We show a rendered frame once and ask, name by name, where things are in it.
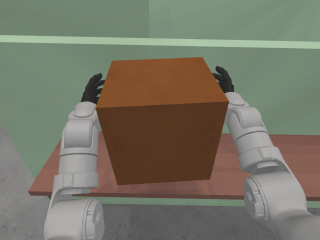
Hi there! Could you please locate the table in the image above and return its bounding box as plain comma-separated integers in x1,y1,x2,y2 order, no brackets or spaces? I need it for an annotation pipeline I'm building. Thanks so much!
28,131,320,201

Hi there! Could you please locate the right robot upper arm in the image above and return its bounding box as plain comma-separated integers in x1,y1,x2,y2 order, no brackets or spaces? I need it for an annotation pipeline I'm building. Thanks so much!
243,171,320,240

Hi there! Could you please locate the robot left hand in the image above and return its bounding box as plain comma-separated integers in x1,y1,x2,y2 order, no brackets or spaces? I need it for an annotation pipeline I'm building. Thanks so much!
81,73,105,105

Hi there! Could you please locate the left robot upper arm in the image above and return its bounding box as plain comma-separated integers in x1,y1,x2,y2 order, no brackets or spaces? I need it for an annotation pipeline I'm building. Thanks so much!
45,198,105,240

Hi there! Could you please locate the robot right forearm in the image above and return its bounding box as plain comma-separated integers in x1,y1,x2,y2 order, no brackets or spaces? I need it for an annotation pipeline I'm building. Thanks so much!
224,92,307,209

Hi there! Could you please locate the robot right hand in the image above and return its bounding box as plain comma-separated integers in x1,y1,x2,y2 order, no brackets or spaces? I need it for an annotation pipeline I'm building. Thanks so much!
212,66,234,94

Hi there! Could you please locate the robot left forearm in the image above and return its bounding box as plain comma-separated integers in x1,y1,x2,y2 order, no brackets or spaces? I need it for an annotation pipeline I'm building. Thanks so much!
43,101,101,240

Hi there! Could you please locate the carton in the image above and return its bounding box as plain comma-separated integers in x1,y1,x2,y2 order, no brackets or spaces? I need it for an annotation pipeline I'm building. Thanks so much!
96,57,229,185

